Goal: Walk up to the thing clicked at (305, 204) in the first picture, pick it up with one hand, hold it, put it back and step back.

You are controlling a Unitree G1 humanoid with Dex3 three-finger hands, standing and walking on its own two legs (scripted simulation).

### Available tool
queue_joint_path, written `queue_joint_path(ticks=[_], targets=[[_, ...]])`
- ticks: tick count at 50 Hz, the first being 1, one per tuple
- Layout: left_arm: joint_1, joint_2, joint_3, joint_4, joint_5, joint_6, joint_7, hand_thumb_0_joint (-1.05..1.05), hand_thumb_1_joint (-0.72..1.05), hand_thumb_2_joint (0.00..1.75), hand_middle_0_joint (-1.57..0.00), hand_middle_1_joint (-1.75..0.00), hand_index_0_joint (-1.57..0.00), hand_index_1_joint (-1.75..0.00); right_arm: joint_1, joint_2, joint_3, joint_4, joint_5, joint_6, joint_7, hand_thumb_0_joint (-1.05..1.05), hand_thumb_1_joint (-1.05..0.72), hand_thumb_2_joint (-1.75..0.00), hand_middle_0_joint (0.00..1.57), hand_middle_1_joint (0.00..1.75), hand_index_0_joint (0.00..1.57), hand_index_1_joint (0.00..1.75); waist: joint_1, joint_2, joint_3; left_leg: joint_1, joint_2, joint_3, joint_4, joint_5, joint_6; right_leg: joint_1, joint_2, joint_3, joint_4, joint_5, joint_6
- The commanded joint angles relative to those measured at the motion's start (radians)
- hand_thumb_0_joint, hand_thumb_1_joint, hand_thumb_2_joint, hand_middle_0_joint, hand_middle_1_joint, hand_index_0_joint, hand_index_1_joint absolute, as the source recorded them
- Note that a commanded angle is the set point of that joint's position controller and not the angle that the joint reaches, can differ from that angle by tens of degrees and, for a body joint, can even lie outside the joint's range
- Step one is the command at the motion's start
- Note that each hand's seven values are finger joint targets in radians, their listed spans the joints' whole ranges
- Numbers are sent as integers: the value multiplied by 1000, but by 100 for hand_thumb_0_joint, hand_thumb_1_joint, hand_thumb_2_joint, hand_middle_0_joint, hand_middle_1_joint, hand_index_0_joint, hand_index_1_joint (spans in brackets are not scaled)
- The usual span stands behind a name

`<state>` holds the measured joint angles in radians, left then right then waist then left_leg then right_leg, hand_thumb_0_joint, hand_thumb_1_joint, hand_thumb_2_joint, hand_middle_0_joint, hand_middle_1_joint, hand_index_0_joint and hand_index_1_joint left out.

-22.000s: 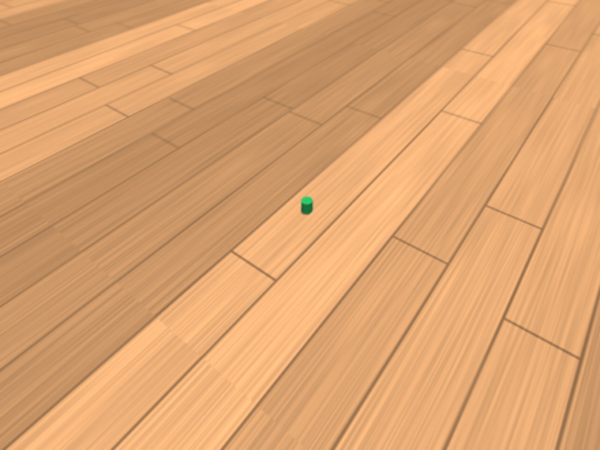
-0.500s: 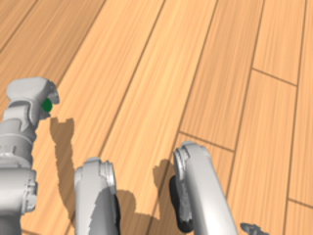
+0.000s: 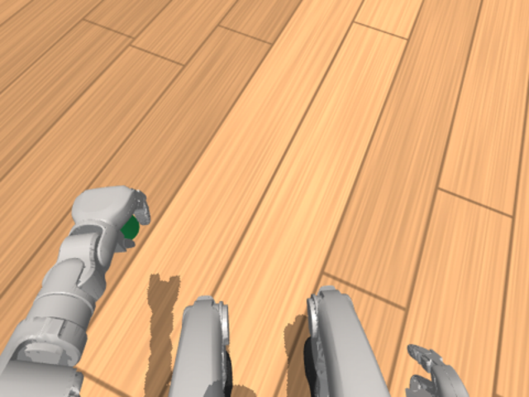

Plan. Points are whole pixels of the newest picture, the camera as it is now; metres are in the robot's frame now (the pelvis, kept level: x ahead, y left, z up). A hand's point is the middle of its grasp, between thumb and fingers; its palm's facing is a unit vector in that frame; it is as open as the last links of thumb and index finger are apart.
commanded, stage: lift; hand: left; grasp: from above
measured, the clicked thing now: (117, 223) +0.42 +0.26 -0.10
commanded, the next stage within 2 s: hold in 0.80 s
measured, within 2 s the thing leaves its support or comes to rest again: neither
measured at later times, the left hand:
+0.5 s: hand (89, 204) +0.38 +0.22 +0.08, palm faces -0.44 -0.08 -0.89, open 6.6 cm
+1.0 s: hand (57, 162) +0.39 +0.22 +0.15, palm faces -0.44 -0.07 -0.90, open 6.7 cm
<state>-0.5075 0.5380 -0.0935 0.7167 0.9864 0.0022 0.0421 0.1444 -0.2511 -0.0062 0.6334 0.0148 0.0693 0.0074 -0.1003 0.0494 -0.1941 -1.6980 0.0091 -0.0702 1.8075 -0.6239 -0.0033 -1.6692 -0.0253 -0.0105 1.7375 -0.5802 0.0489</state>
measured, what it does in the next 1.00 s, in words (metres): rises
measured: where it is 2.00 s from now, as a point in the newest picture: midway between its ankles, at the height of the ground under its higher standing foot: outside the picture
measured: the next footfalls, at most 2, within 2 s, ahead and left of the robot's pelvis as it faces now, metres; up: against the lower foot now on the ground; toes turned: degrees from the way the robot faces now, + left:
none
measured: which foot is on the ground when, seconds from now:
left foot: down 0.00-1.00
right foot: down 0.00-1.00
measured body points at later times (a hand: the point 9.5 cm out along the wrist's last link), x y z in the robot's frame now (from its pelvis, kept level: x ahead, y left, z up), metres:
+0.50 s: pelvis +0.04 -0.01 +0.16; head +0.12 -0.01 +0.60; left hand +0.39 +0.22 +0.13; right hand +0.14 -0.28 +0.04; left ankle +0.08 +0.12 -0.48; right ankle +0.10 -0.15 -0.48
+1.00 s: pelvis +0.07 +0.00 +0.22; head +0.11 -0.01 +0.67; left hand +0.41 +0.22 +0.21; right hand +0.17 -0.27 +0.10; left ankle +0.08 +0.12 -0.48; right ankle +0.10 -0.15 -0.48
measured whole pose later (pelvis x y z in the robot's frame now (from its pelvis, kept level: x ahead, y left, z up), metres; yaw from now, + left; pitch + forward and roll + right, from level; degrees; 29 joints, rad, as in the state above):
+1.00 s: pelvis +0.07 +0.00 +0.22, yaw +0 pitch +9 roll -1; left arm -0.30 0.39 -0.20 0.77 0.99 0.03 0.10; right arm 0.25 -0.24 -0.04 0.73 0.05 0.01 -0.05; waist -0.04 0.03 -0.09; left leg -0.58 0.03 0.01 0.81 -0.39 -0.01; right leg -0.59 -0.02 0.02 0.78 -0.35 0.03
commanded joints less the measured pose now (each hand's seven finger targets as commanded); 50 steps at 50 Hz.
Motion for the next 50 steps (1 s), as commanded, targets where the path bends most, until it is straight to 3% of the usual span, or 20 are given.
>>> queue_joint_path(ticks=[1, 4, 6, 7, 8, 10, 15, 17, 20, 27, 36, 37, 41, 42, 47, 49, 50], targets=[[-226, 202, 68, -215, -13, 14, 25, 0, 58, 58, -88, -76, -94, -70, 98, -167, -73, -61, 11, -32, -31, 0, -91, -90, 20, 30, 20, 30, -10, 90, -507, 520, -16, 33, -392, 85, 25, 422, 46, -41, -322, 107, -67], [-199, 195, 72, -264, -27, 11, 25, 0, 58, 56, -88, -76, -94, -69, 100, -152, -66, -65, 18, -46, -43, 0, -91, -90, 20, 30, 20, 30, -13, 47, -451, 543, -21, 43, -457, 77, 31, 526, 45, -22, -417, 93, -64], [-155, 186, 69, -220, -28, 10, 26, 0, 57, 56, -87, -76, -93, -70, 83, -144, -64, -58, 20, -56, -52, 0, -91, -90, 20, 30, 20, 30, -3, 12, -390, 573, -19, 46, -501, 73, 32, 574, 46, -12, -476, 82, -63], [-154, 158, 48, -210, -25, 8, 27, 0, 58, 55, -88, -74, -94, -68, 86, -142, -62, -59, 22, -62, -57, 0, -91, -90, 20, 30, 20, 30, -15, 4, -355, 594, -17, 40, -534, 64, 30, 587, 46, -10, -501, 75, -64], [-170, 181, 66, -220, -25, 6, 31, 0, 56, 55, -86, -74, -92, -68, 84, -145, -62, -54, 23, -69, -61, 0, -91, -90, 20, 30, 20, 30, -2, 29, -343, 624, -13, 28, -572, 45, 26, 598, 45, -8, -514, 63, -63], [-148, 146, 47, -188, -25, 2, 38, 0, 55, 55, -86, -74, -92, -68, 73, -140, -62, -50, 22, -80, -66, 0, -91, -90, 20, 30, 20, 30, 6, 33, -299, 671, -6, 16, -630, 21, 22, 611, 47, -10, -549, 50, -63], [-89, 115, 32, -178, -14, 1, 61, 0, 59, 56, -90, -73, -95, -68, 83, -135, -67, -41, 29, -100, -73, 0, -91, -90, 20, 30, 20, 30, 20, 28, -303, 794, -9, 31, -712, 118, 14, 744, 50, 3, -659, 112, -66], [-118, 132, 42, -182, -9, 0, 71, 0, 58, 53, -88, -74, -94, -67, 98, -131, -68, -32, 30, -104, -76, 0, -91, -90, 20, 30, 20, 30, 21, 19, -303, 825, -15, 50, -731, 168, 16, 814, 51, 14, -709, 151, -65], [-117, 95, 18, -162, -5, 5, 91, 0, 57, 54, -87, -74, -93, -68, 109, -126, -68, -19, 32, -110, -79, 0, -91, -90, 20, 30, 20, 30, 15, 20, -276, 886, -22, 56, -778, 218, 12, 862, 54, 17, -764, 196, -63], [-121, 87, 6, -113, 6, 26, 128, 0, 58, 57, -87, -76, -93, -69, 129, -131, -81, 7, 29, -110, -78, 0, -90, -90, 20, 30, 20, 30, 35, 1, -260, 1025, -23, 64, -881, 333, 10, 1007, 51, 25, -869, 311, -56], [-78, 35, -26, -74, -13, 47, 109, 0, 57, 58, -87, -76, -93, -70, 127, -130, -84, 7, 30, -104, -67, 0, -90, -90, 20, 30, 20, 30, 41, -20, -193, 1147, -18, 65, -1007, 428, 6, 1122, 52, 14, -971, 395, -54], [-77, 49, -21, -90, -11, 45, 106, 0, 56, 58, -87, -76, -93, -70, 126, -129, -85, 4, 31, -104, -68, 0, -91, -90, 20, 30, 20, 30, 54, -4, -201, 1164, -18, 66, -1019, 446, 6, 1141, 54, 15, -980, 411, -56], [-96, 32, -30, -93, -8, 40, 103, 0, 58, 61, -87, -79, -93, -73, 119, -130, -83, -4, 33, -99, -65, 0, -90, -90, 20, 30, 20, 30, 44, -13, -179, 1218, -18, 70, -1062, 467, 5, 1164, 53, 13, -1016, 427, -57], [-127, 55, -18, -125, -4, 33, 105, 0, 57, 64, -87, -79, -93, -73, 115, -134, -87, -7, 33, -98, -65, 0, -90, -90, 20, 30, 20, 30, 53, 4, -190, 1241, -15, 69, -1075, 466, 3, 1169, 55, 9, -1026, 419, -58], [-86, 46, -26, -103, 10, 22, 92, 0, 56, 63, -86, -78, -92, -72, 106, -130, -85, -2, 33, -96, -65, 0, -91, -90, 20, 30, 20, 30, 52, -10, -159, 1268, -17, 71, -1109, 493, 1, 1200, 57, 8, -1058, 438, -58], [-90, 69, -15, -126, 14, 21, 85, 0, 58, 64, -88, -77, -94, -72, 95, -136, -88, -10, 34, -90, -64, 0, -90, -90, 20, 30, 20, 30, 69, -7, -176, 1297, -19, 76, -1124, 513, 2, 1238, 56, 9, -1073, 455, -57], [-111, 62, -21, -128, 16, 19, 81, 0, 58, 64, -87, -78, -93, -72, 98, -134, -88, -10, 35, -88, -64, 0, -90, -90, 20, 30, 20, 30, 60, -2, -169, 1300, -20, 79, -1129, 514, 2, 1231, 56, 13, -1079, 459, -58]])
